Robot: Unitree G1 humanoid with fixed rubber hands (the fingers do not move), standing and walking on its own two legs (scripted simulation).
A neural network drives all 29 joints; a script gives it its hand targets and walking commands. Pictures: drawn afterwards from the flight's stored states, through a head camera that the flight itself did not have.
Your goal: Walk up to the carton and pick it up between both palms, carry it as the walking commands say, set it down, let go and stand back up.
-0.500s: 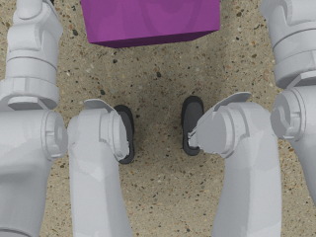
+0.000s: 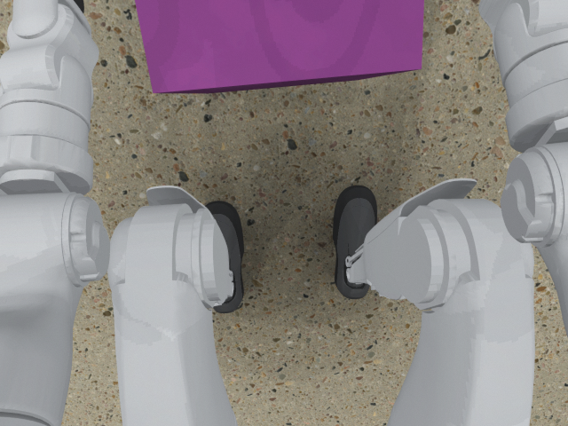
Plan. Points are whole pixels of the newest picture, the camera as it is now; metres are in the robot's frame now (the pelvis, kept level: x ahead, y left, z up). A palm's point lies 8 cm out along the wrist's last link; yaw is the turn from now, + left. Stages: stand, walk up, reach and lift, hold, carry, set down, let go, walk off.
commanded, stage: reach and lift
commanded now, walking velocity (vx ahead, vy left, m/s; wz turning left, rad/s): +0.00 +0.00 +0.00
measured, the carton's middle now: out of the picture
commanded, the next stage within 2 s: none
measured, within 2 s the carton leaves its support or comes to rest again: leaves its support in 1.38 s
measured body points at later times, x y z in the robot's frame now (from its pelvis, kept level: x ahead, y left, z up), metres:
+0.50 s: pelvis +0.00 +0.00 +0.00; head +0.37 +0.01 +0.24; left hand +0.54 +0.21 -0.19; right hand +0.57 -0.18 -0.18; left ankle +0.11 +0.13 -0.32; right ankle +0.13 -0.10 -0.32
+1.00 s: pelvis +0.00 +0.00 -0.01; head +0.37 +0.00 +0.24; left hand +0.56 +0.18 -0.18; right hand +0.57 -0.15 -0.17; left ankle +0.11 +0.13 -0.32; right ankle +0.13 -0.10 -0.32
